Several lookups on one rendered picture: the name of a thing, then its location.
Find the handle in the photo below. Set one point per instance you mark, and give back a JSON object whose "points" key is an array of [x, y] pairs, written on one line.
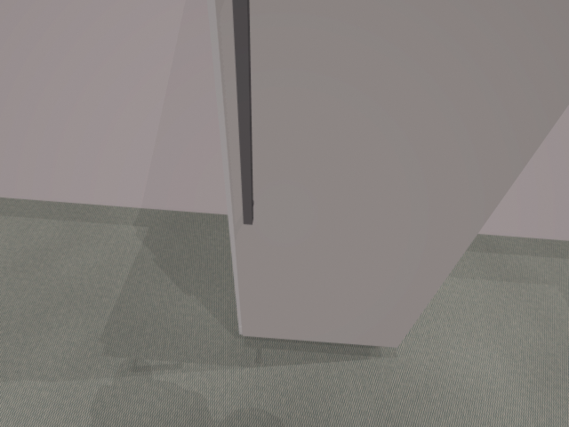
{"points": [[241, 18]]}

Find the fridge door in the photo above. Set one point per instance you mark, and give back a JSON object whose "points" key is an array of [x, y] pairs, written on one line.
{"points": [[384, 135]]}

